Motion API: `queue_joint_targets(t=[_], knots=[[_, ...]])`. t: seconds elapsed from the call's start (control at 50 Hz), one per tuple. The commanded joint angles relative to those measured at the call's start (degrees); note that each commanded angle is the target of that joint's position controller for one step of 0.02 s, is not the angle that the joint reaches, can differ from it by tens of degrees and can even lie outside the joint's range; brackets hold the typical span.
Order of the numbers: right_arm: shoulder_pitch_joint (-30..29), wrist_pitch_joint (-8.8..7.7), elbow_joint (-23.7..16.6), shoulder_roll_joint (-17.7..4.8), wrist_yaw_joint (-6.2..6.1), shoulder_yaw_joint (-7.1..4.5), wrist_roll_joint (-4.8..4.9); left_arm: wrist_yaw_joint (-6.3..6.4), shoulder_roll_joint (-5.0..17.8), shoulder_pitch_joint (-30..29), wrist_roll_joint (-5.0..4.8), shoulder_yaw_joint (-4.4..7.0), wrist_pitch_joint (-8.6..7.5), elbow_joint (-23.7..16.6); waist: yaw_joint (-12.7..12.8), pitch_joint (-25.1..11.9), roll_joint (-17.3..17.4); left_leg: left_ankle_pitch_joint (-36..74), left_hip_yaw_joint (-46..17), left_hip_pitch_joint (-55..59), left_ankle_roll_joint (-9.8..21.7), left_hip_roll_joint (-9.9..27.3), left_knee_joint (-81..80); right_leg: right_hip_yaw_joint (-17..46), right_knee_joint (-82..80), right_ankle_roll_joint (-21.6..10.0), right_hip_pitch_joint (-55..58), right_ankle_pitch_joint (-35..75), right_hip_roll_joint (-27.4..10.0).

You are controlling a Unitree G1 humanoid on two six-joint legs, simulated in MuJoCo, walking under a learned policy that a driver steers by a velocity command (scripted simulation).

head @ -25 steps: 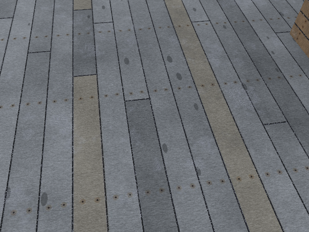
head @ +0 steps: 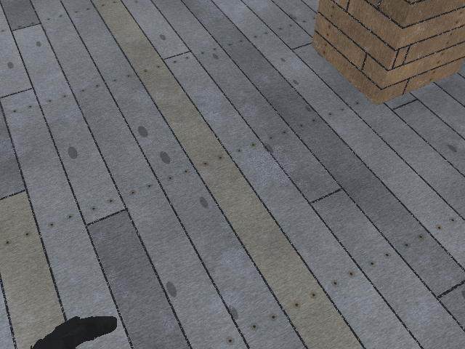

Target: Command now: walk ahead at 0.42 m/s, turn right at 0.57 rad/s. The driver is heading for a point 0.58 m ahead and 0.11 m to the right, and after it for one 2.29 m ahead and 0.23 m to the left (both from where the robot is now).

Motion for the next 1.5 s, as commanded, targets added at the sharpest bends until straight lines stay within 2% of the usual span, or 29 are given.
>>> queue_joint_targets(t=[0.02, 0.04, 0.06, 0.1, 0.18, 0.28, 0.38, 0.44, 0.46, 0.48, 0.5, 0.54, 0.58, 0.74, 0.86, 0.88, 0.9, 0.92, 0.94, 1.0, 1.02, 1.08, 1.2, 1.28, 1.3, 1.32, 1.34, 1.4, 1.5], knots=[[-8.3, -3.19, -10.6, -1.0, 0.42, 0.15, -0.81, 2.37, 18.7, 20.9, 0.94, 6.57, -0.13, 0.9, 9.4, -12.4, -13.3, 1.6, -7.2, -41.5, -1.0, -4.7, 46.2, 35.8, -9.5, -16.6, 45.4, -7.5, -15.2], [-11.0, -6.48, -12.1, -2.0, 1.74, 0.62, -0.38, 2.30, 14.9, 19.0, 2.20, 4.72, -1.39, -1.1, 9.6, -18.6, -7.5, -6.6, -24.1, -51.2, 0.0, -7.0, 56.2, 54.7, -17.9, -20.5, 47.7, -12.8, -20.6], [-14.6, -8.37, -13.8, -3.9, 2.90, 0.38, 1.42, 2.30, 10.4, 18.0, 2.33, 3.41, -2.21, -1.4, 10.0, -13.6, -3.8, -2.1, -27.5, -54.1, 1.3, -3.3, 54.4, 45.8, -19.0, -17.2, 43.3, -9.1, -19.4], [-10.4, -8.66, -12.6, -4.6, 2.83, 0.36, -0.16, 2.04, 7.5, 12.6, 1.30, 2.07, -3.37, -1.9, 4.0, -6.6, 3.1, 5.8, -26.9, -49.3, 0.6, 0.5, 43.3, 32.5, -19.0, -12.3, 30.9, 3.4, -14.0], [-9.0, -5.91, -12.9, -4.8, 1.68, 0.01, -1.84, 3.14, 8.4, 10.6, 1.77, 1.62, -4.32, -2.1, 0.4, -2.7, 1.2, 9.0, -24.9, -39.4, -3.5, 1.6, 32.4, 25.0, -21.5, -11.0, 13.7, 13.2, -9.5], [-20.0, -5.63, -14.8, -0.4, 1.88, 1.92, -1.26, 4.03, 11.2, 16.4, 1.75, 2.47, -3.64, -0.9, 5.7, -0.8, -4.4, 22.9, -22.6, -32.2, -4.7, -2.6, 6.9, 21.2, -19.5, -6.6, 7.8, 6.6, -5.3], [-22.2, -6.77, -14.9, -3.8, 2.85, 0.39, -0.33, 4.15, 10.0, 20.1, 1.12, 2.21, -2.82, 0.5, 6.9, -2.2, -7.7, 23.8, -24.2, -28.7, -3.0, -4.2, -3.1, 27.8, -12.9, -4.3, 17.3, 2.9, -9.0], [-12.5, -7.82, -12.4, -6.6, 2.80, -1.55, -1.32, 4.43, 7.7, 18.7, 1.95, 1.65, -2.34, 0.0, 1.6, -6.4, -10.1, 21.9, -22.7, -14.8, 1.4, -4.0, -6.1, 25.9, -1.8, -0.9, 18.0, 17.4, -6.4], [-3.5, -7.98, -11.5, -9.2, 2.39, -2.23, -2.38, 4.40, 5.0, 17.4, 2.81, 0.56, -2.45, -1.7, -2.8, -14.4, -6.3, 22.5, -30.5, -0.4, 5.5, 4.3, -3.2, 22.5, 12.6, 1.5, 11.0, 13.1, -3.8], [4.8, -7.06, -8.4, -13.3, 2.45, -3.58, -3.00, 4.58, 1.8, 25.6, 1.06, -0.36, -3.06, -2.1, -1.0, -22.4, 13.7, 10.1, -57.2, 20.6, 16.5, 16.2, -7.8, 15.3, 34.7, 6.6, -11.2, -7.8, 4.5], [6.0, -6.64, -7.7, -9.1, 2.88, -2.77, -1.41, 4.82, 5.2, 26.1, 0.17, -0.12, -3.40, -1.5, -2.3, -20.9, 14.7, -4.6, -69.6, 21.6, 17.7, 19.1, -14.2, 18.3, 44.2, 7.1, -20.9, -19.4, 3.2], [0.1, -5.50, -8.6, -4.5, 2.07, -1.17, -1.23, 4.70, 8.6, 14.4, 0.62, 0.47, -3.54, -3.8, -2.7, -7.9, 4.3, -3.4, -53.8, 7.4, 13.5, 14.7, -15.6, 15.9, 47.7, 6.6, -24.2, -10.9, -1.7], [-3.4, -5.37, -8.2, -2.9, 1.93, -0.37, -2.18, 4.36, 7.0, 11.8, 2.09, 0.45, -3.85, -5.3, 1.1, -3.0, 3.6, 6.2, -45.5, -4.5, 12.6, 10.7, -18.4, 14.9, 41.2, 6.1, -19.5, -6.5, -5.1], [-2.1, -4.55, -4.8, -6.7, 1.45, -1.17, -0.46, 3.60, 2.1, 4.8, 2.55, -1.73, -3.86, -6.2, 0.4, -0.8, 4.1, 29.7, -28.8, -14.3, 11.1, 5.4, -20.7, 8.5, 10.2, 8.0, -7.2, 5.9, -5.0], [0.0, -2.44, -3.3, -7.3, 0.88, -1.30, 0.64, 3.29, 6.1, 5.8, 3.08, 0.77, -4.90, -5.7, 2.8, -5.6, 5.1, 35.3, -30.9, -9.1, 5.3, 3.9, -7.0, 8.7, -7.6, 6.1, 7.9, 17.6, 0.0], [0.1, -2.70, -3.8, -5.5, 0.87, -0.84, 0.23, 3.75, 8.1, 9.2, 3.73, 1.65, -4.96, -5.1, 4.4, -7.9, 4.4, 33.5, -29.6, -12.2, 3.1, 0.8, -1.0, 9.6, -9.0, 4.4, 15.7, 24.0, -2.3], [-1.1, -3.12, -6.3, -1.7, 0.81, 0.46, -1.35, 4.70, 12.5, 15.8, 5.19, 2.65, -4.70, -5.2, 7.1, -15.1, -3.4, 15.1, -26.4, -22.0, -0.2, -4.0, 14.6, 19.5, -4.9, 0.4, 29.8, 46.1, -14.5], [7.5, -3.32, -6.0, 0.7, 0.79, 1.60, -1.11, 4.58, 14.1, 16.7, 5.68, 2.71, -3.54, -5.5, 4.4, -24.0, -18.2, -16.8, -24.8, -34.0, -3.1, -7.3, 30.8, 33.6, -3.5, -9.5, 40.7, 55.4, -28.7], [7.9, -2.52, -4.8, -4.9, 0.73, 0.12, -0.31, 4.34, 10.6, 16.8, 4.58, 2.14, -2.58, -5.7, 5.7, -24.9, -13.6, -16.0, -28.1, -35.9, -4.1, -5.1, 37.6, 35.1, -5.9, -9.7, 37.2, 45.3, -25.9], [0.7, 1.06, -5.9, -4.6, -0.34, -0.90, -0.44, 4.43, 5.5, 7.4, 3.47, 0.51, -1.54, -5.3, 2.6, -10.8, -5.4, -7.1, -25.6, -38.4, -5.4, -1.2, 39.3, 22.2, -12.8, -5.2, 19.5, 22.2, -18.5], [2.3, 2.21, -6.5, -3.6, -0.55, -0.92, -0.32, 4.46, 7.3, 5.1, 4.20, 1.05, -1.62, -5.0, 0.4, -9.1, -9.7, -4.5, -24.8, -33.8, -6.3, -0.6, 39.1, 20.2, -15.3, -6.5, 12.1, 20.6, -18.8], [1.6, 3.37, -7.6, -2.2, -0.72, -1.07, -0.73, 4.92, 7.1, 2.3, 4.46, 1.44, -1.85, -4.1, -0.4, -7.5, -9.1, 0.6, -22.8, -29.7, -6.4, -0.9, 32.6, 13.3, -17.5, -5.9, 6.7, 16.8, -16.8], [-5.4, 3.76, -12.0, -2.5, 1.33, -0.94, -1.04, 5.78, 10.2, 2.8, 3.06, 2.82, -0.89, -1.9, 1.7, -9.0, -8.2, 5.9, -20.4, -22.9, -3.3, -0.7, 16.4, 9.7, -16.4, -5.5, 9.3, 13.1, -19.6], [-3.2, 3.95, -12.1, -3.5, 1.99, -2.04, -1.30, 5.83, 10.0, 3.9, 1.49, 3.07, 0.19, 0.1, 0.4, -8.0, -6.8, 11.4, -17.2, -13.5, 1.0, -4.4, 0.7, 6.3, -8.9, 0.1, 8.7, 4.7, -17.8], [-1.3, 3.80, -11.9, -5.8, 1.57, -2.88, -1.58, 5.77, 8.2, 6.6, 1.92, 2.73, 0.59, 1.4, 0.4, -6.7, -1.4, 17.8, -22.1, -8.7, 3.3, -2.6, -5.6, 2.8, -1.4, 4.3, 3.9, -1.2, -14.8], [-0.8, 3.55, -13.4, -12.2, 0.39, -4.17, -1.96, 5.43, 4.6, 7.6, 4.38, 1.64, 0.80, 0.2, 2.6, -5.7, 16.5, 36.1, -43.1, -1.4, 9.7, 12.5, -9.7, -3.5, 18.5, 10.9, -10.9, -19.9, -6.7], [-1.3, 2.65, -15.2, -14.3, 0.78, -4.24, -3.54, 6.07, 6.4, 2.5, 4.17, 2.10, 0.63, -2.5, -0.6, -6.2, 18.0, 36.8, -52.3, -6.0, 19.5, 18.5, -12.8, 5.9, 30.1, 12.0, -17.9, -27.2, -1.0], [-7.4, 1.04, -15.9, -8.6, 0.56, -2.72, -1.78, 7.24, 8.6, 2.4, 3.45, 3.29, 1.16, -0.5, 1.9, -6.1, 6.5, 27.3, -41.7, -8.1, 12.1, 9.7, -11.9, 11.7, 34.2, 10.6, -18.4, -13.6, -3.1], [-8.4, 1.63, -17.1, -7.1, -0.87, -2.02, -1.47, 7.01, 6.6, 3.5, 3.14, 2.74, 0.76, -0.6, 2.8, -9.1, 6.6, 31.9, -39.3, -8.1, 11.1, 6.1, -10.3, 11.6, 29.2, 11.9, -13.7, -6.3, -0.8]])
Keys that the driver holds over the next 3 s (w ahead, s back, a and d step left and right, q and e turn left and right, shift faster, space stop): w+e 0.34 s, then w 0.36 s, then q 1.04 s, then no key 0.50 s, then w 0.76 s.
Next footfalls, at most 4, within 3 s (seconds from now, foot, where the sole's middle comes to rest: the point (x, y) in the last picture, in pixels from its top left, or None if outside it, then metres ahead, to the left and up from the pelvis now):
0.46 left None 0.43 0.08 -0.76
0.88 right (315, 308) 0.56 -0.24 -0.76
1.30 left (225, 311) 0.57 0.02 -0.76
1.76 right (300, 301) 0.59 -0.20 -0.76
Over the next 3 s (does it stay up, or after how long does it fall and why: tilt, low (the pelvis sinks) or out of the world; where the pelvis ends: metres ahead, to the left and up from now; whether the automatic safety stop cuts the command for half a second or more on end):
stays up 0.74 -0.02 0.00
